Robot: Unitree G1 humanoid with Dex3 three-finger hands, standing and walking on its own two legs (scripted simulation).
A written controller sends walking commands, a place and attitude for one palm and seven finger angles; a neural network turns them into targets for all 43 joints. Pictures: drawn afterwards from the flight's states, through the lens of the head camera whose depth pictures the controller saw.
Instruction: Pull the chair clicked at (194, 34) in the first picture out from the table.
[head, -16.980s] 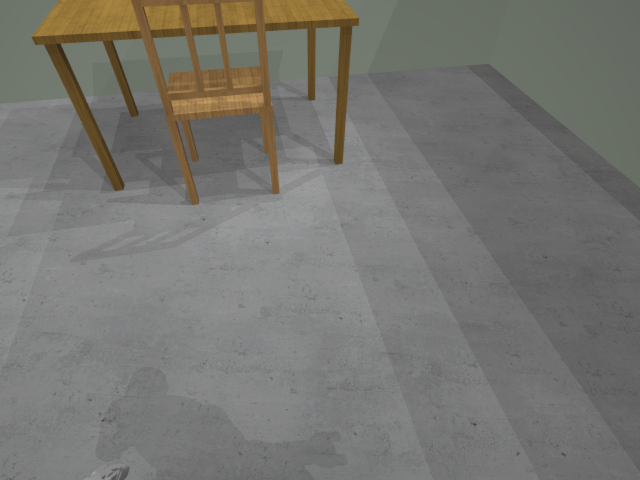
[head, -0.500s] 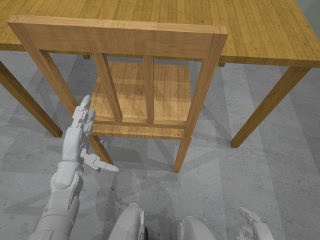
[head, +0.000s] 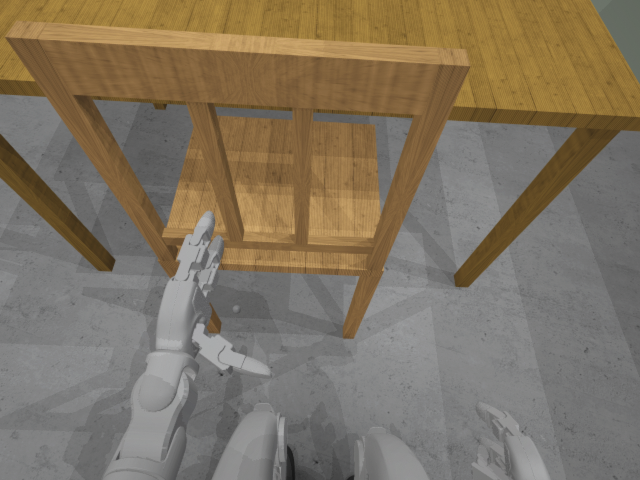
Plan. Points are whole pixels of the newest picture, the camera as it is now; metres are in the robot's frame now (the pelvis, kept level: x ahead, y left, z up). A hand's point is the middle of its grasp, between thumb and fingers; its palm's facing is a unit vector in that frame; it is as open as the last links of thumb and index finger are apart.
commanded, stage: aim the fingers beside a spindle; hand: left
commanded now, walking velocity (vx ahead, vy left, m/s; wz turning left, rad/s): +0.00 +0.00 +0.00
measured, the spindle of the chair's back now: (222, 181) +0.49 +0.15 +0.03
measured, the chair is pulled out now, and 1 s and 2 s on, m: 0.00 0.00 0.00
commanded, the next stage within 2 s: push the fingers through the gap in 1.58 s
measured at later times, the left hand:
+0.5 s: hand (218, 276) +0.35 +0.14 +0.02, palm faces +0.00 -1.00 -0.08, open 17.0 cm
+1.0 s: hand (235, 306) +0.32 +0.11 +0.01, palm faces -0.05 -1.00 +0.02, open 16.9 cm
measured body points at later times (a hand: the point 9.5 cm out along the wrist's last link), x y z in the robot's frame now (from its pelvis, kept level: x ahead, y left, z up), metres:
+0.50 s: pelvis +0.00 -0.01 +0.00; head +0.09 -0.01 +0.44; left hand +0.34 +0.19 +0.03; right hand +0.14 -0.26 -0.12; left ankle +0.05 +0.07 -0.63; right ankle -0.01 -0.11 -0.63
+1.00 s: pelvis +0.00 -0.02 +0.00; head +0.11 -0.01 +0.44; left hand +0.31 +0.17 +0.01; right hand +0.15 -0.26 -0.11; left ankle +0.05 +0.07 -0.63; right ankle -0.01 -0.11 -0.63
